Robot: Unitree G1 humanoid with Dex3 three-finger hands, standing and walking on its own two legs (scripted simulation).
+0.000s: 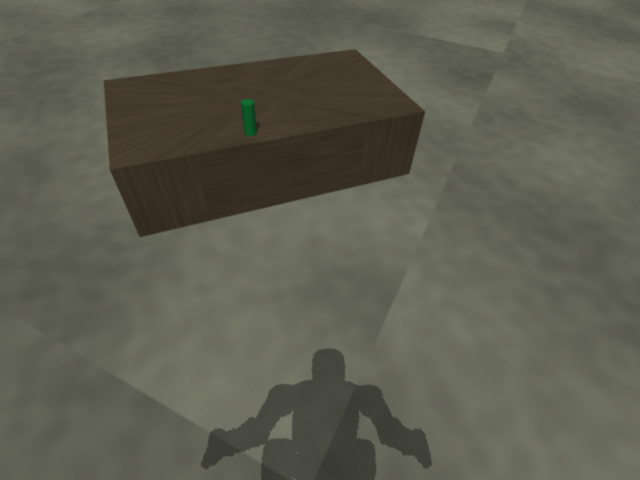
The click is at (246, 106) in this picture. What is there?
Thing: slim round
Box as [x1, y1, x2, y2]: [241, 99, 256, 135]
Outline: 244,99 241,101 244,133 246,135 253,135 256,133 253,101 250,99
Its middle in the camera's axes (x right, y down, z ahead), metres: -0.29 -0.50 +1.56
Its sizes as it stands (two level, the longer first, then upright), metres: 0.051 0.051 0.137
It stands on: a support 0.36 m high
